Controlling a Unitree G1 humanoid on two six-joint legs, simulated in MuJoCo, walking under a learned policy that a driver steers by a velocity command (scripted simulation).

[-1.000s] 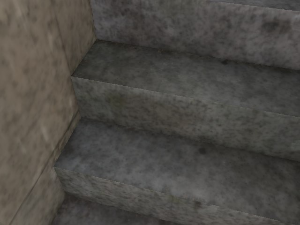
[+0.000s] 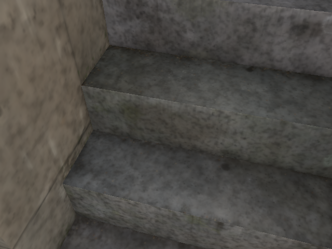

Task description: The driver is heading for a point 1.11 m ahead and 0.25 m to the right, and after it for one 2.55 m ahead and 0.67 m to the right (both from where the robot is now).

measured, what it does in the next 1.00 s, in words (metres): stands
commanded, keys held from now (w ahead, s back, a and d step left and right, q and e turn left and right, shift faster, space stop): w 1.00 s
